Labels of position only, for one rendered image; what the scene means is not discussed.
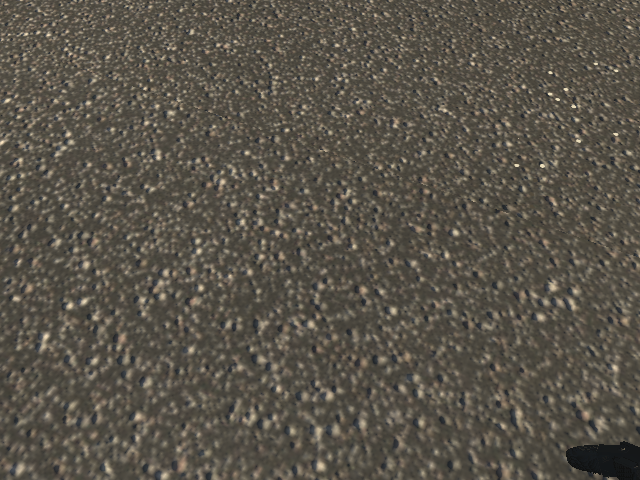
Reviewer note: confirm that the robot right hand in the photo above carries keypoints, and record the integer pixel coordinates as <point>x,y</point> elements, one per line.
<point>621,461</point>

